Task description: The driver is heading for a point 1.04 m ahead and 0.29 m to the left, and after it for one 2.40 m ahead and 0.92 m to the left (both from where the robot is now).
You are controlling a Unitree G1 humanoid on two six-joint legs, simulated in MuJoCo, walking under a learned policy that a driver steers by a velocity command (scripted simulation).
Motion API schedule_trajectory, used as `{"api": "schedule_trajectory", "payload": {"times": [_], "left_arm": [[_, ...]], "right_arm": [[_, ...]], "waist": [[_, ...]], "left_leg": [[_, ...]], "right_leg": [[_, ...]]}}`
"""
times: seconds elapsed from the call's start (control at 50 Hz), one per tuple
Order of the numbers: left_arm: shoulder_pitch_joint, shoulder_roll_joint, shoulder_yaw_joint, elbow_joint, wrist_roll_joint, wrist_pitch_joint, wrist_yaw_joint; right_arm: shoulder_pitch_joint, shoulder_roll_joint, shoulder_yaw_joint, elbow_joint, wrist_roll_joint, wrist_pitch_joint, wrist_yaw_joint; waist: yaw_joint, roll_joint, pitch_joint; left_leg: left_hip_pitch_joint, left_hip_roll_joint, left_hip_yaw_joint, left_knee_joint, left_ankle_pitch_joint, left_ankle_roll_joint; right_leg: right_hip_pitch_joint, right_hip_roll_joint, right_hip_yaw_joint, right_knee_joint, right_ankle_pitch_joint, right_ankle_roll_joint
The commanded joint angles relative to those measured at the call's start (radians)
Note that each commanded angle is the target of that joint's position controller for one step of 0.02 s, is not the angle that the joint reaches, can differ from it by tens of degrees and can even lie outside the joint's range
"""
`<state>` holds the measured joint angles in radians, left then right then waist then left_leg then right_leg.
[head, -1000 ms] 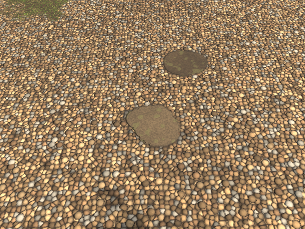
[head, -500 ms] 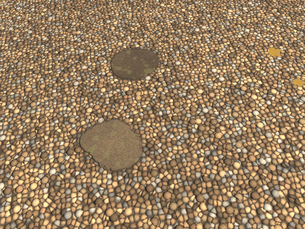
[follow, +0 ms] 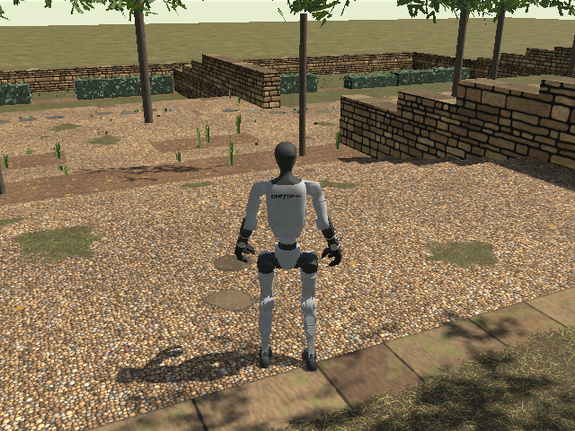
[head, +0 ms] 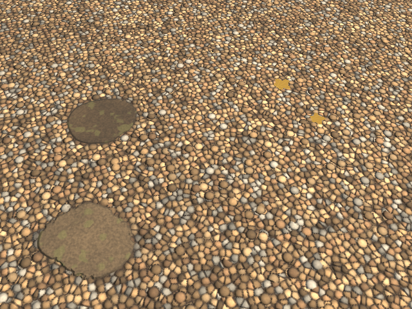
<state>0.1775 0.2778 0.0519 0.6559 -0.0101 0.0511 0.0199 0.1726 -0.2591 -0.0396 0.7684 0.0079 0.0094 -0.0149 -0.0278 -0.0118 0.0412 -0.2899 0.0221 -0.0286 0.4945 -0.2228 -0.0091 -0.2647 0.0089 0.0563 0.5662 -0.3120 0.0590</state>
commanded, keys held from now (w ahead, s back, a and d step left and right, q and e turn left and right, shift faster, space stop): no key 0.14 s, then w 0.80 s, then w+q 0.06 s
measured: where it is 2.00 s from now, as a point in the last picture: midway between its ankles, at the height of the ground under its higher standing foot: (169, 199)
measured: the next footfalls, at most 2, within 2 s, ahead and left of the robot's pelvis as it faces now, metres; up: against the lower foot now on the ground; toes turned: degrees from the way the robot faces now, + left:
right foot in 0.02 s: +0.03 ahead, -0.13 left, +0.00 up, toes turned +3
left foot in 0.44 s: +0.11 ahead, +0.12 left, +0.00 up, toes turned +1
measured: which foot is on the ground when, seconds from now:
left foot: down 0.00-0.18, up 0.20-0.42, down 0.44-0.96, up 0.98-1.00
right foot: up 0.00-0.00, down 0.02-0.44, up 0.46-0.94, down 0.96-1.00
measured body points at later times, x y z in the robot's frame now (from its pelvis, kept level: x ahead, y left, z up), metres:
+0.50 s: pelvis +0.07 +0.03 -0.01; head +0.08 +0.05 +0.44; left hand +0.14 +0.30 -0.14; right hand +0.17 -0.26 -0.11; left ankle +0.07 +0.11 -0.74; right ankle -0.02 -0.13 -0.70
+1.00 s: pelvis +0.32 +0.00 -0.02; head +0.36 +0.00 +0.43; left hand +0.56 +0.23 -0.09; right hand +0.28 -0.28 -0.15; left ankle +0.09 +0.12 -0.68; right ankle +0.44 -0.09 -0.74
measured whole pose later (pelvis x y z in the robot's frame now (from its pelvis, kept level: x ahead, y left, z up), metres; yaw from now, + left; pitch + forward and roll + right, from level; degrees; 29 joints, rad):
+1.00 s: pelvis +0.32 +0.00 -0.02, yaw +1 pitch +2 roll -1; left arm 0.02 0.25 0.03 0.63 -0.01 -0.10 -0.04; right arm 0.45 -0.28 -0.03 0.91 0.01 -0.04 -0.01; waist -0.07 0.00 0.05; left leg -0.05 -0.01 -0.05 0.82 -0.52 0.04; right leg -0.50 0.03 -0.07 0.57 -0.11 -0.08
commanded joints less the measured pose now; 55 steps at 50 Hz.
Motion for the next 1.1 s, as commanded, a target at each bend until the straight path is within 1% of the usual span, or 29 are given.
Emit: {"api": "schedule_trajectory", "payload": {"times": [0.02,0.04,0.06,0.08,0.14,0.18,0.24,0.28,0.32,0.36,0.42,0.44,0.46,0.48,0.5,0.54,0.58,0.68,0.78,0.86,0.9,0.94,0.96,0.98,1.0,1.02,1.04,1.06,1.1], "left_arm": [[0.040,0.118,0.029,-0.056,0.017,-0.015,0.004],[0.032,0.196,0.045,-0.061,0.030,-0.011,0.012],[-0.002,0.120,0.025,-0.051,0.038,-0.018,0.000],[-0.029,0.066,0.011,-0.059,0.040,-0.028,-0.010],[-0.004,0.084,0.011,-0.034,0.037,-0.053,-0.014],[0.043,0.092,0.013,-0.016,0.029,-0.054,-0.005],[0.127,0.174,0.036,-0.002,0.011,-0.051,0.005],[0.156,0.162,0.035,0.013,0.007,-0.072,0.009],[0.131,0.142,0.032,0.009,-0.007,-0.085,0.007],[0.079,0.153,0.036,0.000,-0.013,-0.084,-0.001],[0.061,0.119,0.027,0.002,-0.008,-0.077,-0.011],[0.050,0.064,0.010,-0.004,0.000,-0.082,-0.014],[0.056,0.002,-0.007,-0.051,0.007,-0.099,-0.011],[0.060,0.074,0.013,-0.063,-0.020,-0.117,-0.003],[0.056,0.119,0.027,-0.054,-0.039,-0.127,-0.005],[0.042,0.112,0.029,-0.028,-0.019,-0.135,-0.011],[0.042,0.096,0.032,-0.016,-0.005,-0.133,-0.022],[-0.056,0.047,0.017,-0.051,0.000,-0.129,-0.031],[-0.223,0.020,-0.001,-0.099,-0.011,-0.146,-0.058],[-0.287,0.037,0.001,-0.127,-0.016,-0.159,-0.081],[-0.228,0.075,0.016,-0.116,-0.012,-0.160,-0.081],[0.031,0.147,0.052,-0.045,-0.010,-0.152,-0.062],[0.223,0.208,0.067,-0.006,0.007,-0.145,-0.045],[0.248,0.259,0.073,0.014,0.015,-0.149,-0.051],[0.248,0.146,0.051,0.014,0.009,-0.146,-0.045],[0.167,0.121,0.039,0.017,0.005,-0.145,-0.038],[0.102,0.104,0.033,0.021,0.006,-0.147,-0.037],[0.059,0.080,0.027,0.025,0.013,-0.153,-0.041],[0.017,0.056,0.026,0.042,0.023,-0.172,-0.046]], "right_arm": [[0.038,-0.142,-0.024,-0.032,-0.001,-0.023,0.004],[0.065,-0.104,-0.012,-0.041,-0.030,-0.041,0.016],[0.030,-0.077,-0.004,-0.038,-0.034,-0.046,0.014],[-0.009,-0.106,-0.008,-0.032,-0.036,-0.044,0.012],[-0.009,-0.120,-0.014,-0.010,-0.027,-0.030,0.000],[0.006,-0.106,-0.012,0.008,-0.018,-0.029,-0.004],[-0.062,-0.115,-0.021,-0.021,0.007,-0.052,0.001],[-0.083,-0.123,-0.030,-0.040,0.023,-0.075,0.015],[-0.071,-0.111,-0.026,-0.035,0.026,-0.096,0.034],[-0.037,-0.094,-0.019,-0.011,0.019,-0.108,0.050],[0.166,-0.112,-0.035,0.078,0.013,-0.102,0.053],[0.257,-0.146,-0.045,0.093,0.014,-0.102,0.046],[0.332,-0.279,-0.069,0.087,0.006,-0.104,0.040],[0.322,-0.271,-0.065,0.079,-0.007,-0.112,0.047],[0.244,-0.218,-0.048,0.059,-0.004,-0.118,0.045],[0.170,-0.169,-0.031,0.037,-0.010,-0.118,0.041],[0.167,-0.146,-0.020,0.033,-0.013,-0.114,0.038],[0.225,-0.152,-0.016,0.057,-0.006,-0.102,0.024],[0.286,-0.167,-0.016,0.082,0.001,-0.089,0.009],[0.310,-0.178,-0.024,0.104,0.010,-0.074,0.007],[0.293,-0.203,-0.034,0.100,0.008,-0.068,0.002],[0.261,-0.210,-0.036,0.088,-0.001,-0.055,-0.002],[0.266,-0.168,-0.019,0.059,-0.019,-0.058,-0.004],[0.430,-0.005,0.027,0.052,-0.012,-0.077,0.010],[0.333,-0.147,-0.006,0.064,0.022,-0.098,0.018],[0.213,-0.190,-0.024,0.019,0.050,-0.106,0.020],[0.160,-0.173,-0.021,0.007,0.045,-0.108,0.014],[0.146,-0.158,-0.025,0.007,0.030,-0.102,0.011],[0.212,-0.117,-0.026,0.028,0.028,-0.071,0.008]], "waist": [[0.012,0.132,-0.135],[-0.034,-0.064,-0.155],[-0.026,-0.145,-0.150],[-0.009,-0.103,-0.106],[0.002,-0.100,-0.031],[0.017,-0.112,-0.031],[0.080,-0.194,0.083],[0.086,-0.203,0.107],[0.071,-0.146,0.079],[0.043,-0.114,0.030],[-0.054,-0.073,-0.048],[-0.091,0.012,-0.063],[-0.090,0.293,-0.097],[-0.083,0.275,-0.075],[-0.051,0.183,0.019],[-0.023,0.110,0.052],[-0.011,0.113,0.034],[-0.029,0.077,0.023],[-0.075,0.081,0.074],[-0.058,0.088,0.089],[-0.005,0.119,0.021],[0.138,0.130,-0.159],[0.199,0.037,-0.317],[0.095,-0.250,-0.484],[0.159,-0.147,-0.433],[0.142,-0.110,-0.233],[0.105,-0.023,-0.143],[0.070,-0.013,-0.087],[0.013,-0.060,-0.068]], "left_leg": [[0.007,0.148,-0.151,-0.073,0.192,0.100],[-0.055,0.054,-0.048,0.000,0.042,0.031],[0.033,0.030,-0.004,-0.028,-0.052,-0.017],[0.065,0.027,-0.003,-0.030,-0.003,-0.040],[0.071,0.027,-0.004,-0.027,0.060,-0.040],[0.047,-0.013,0.044,0.022,-0.061,-0.033],[-0.182,-0.033,0.070,0.234,-0.221,0.002],[-0.330,0.028,0.002,0.365,-0.301,0.043],[-0.343,0.055,-0.002,0.304,-0.288,0.072],[-0.156,0.023,0.048,0.160,-0.173,0.074],[0.243,-0.052,0.107,0.020,0.038,0.044],[0.355,0.041,-0.028,-0.046,-0.027,0.073],[0.460,0.292,-0.450,-0.213,-0.197,0.199],[0.415,0.386,-0.718,-0.327,-0.409,0.305],[0.368,0.375,-0.650,-0.329,-0.476,0.291],[0.317,0.281,-0.445,-0.330,-0.297,0.226],[0.286,0.213,-0.297,-0.344,-0.074,0.191],[0.295,0.170,-0.119,-0.355,0.316,0.192],[0.265,0.164,-0.055,-0.383,0.291,0.183],[0.379,0.222,-0.058,-0.322,0.416,0.183],[0.429,0.228,-0.047,-0.214,0.718,0.165],[0.365,0.177,-0.002,0.099,0.957,0.127],[0.101,0.129,-0.003,0.404,0.633,0.104],[-0.288,-0.079,-0.041,0.759,-0.304,0.048],[-0.387,-0.045,-0.151,0.857,-0.336,0.055],[-0.439,0.004,-0.117,0.851,-0.246,0.059],[-0.406,0.054,-0.091,0.801,-0.156,0.055],[-0.369,0.080,-0.086,0.751,-0.103,0.046],[-0.265,0.116,-0.093,0.710,-0.051,0.032]], "right_leg": [[0.227,-0.051,0.040,-0.222,0.261,-0.070],[0.256,-0.169,0.156,-0.163,0.411,-0.132],[0.105,-0.187,0.166,-0.184,0.264,-0.180],[0.059,-0.140,0.141,-0.199,0.131,-0.162],[-0.001,-0.095,0.114,-0.206,0.078,-0.116],[0.001,-0.088,0.127,-0.236,-0.156,-0.128],[0.013,-0.237,0.374,-0.377,-0.478,-0.249],[0.095,-0.310,0.466,-0.399,-0.391,-0.302],[0.162,-0.297,0.411,-0.386,-0.272,-0.291],[0.101,-0.231,0.282,-0.359,-0.120,-0.260],[-0.090,-0.145,0.154,-0.221,-0.073,-0.208],[-0.182,-0.082,0.083,-0.031,-0.062,-0.157],[-0.384,0.037,-0.045,0.335,-0.184,-0.075],[-0.502,0.035,0.043,0.527,-0.285,-0.072],[-0.578,-0.033,0.072,0.596,-0.193,-0.093],[-0.576,-0.092,0.039,0.566,-0.011,-0.112],[-0.509,-0.116,0.017,0.508,0.099,-0.104],[-0.514,-0.106,-0.041,0.313,0.256,-0.052],[-0.414,-0.066,-0.083,0.043,0.416,-0.050],[-0.410,-0.045,-0.077,-0.046,0.349,-0.098],[-0.293,-0.001,-0.101,-0.059,0.277,-0.136],[0.074,0.033,-0.128,-0.083,0.298,-0.199],[0.447,-0.162,0.087,-0.022,0.301,-0.263],[0.777,-0.428,0.606,-0.120,0.082,-0.431],[0.696,-0.408,0.667,-0.235,-0.065,-0.394],[0.526,-0.376,0.481,-0.271,-0.029,-0.340],[0.367,-0.335,0.357,-0.307,0.072,-0.310],[0.252,-0.294,0.264,-0.341,0.150,-0.292],[0.125,-0.253,0.142,-0.412,0.193,-0.279]]}}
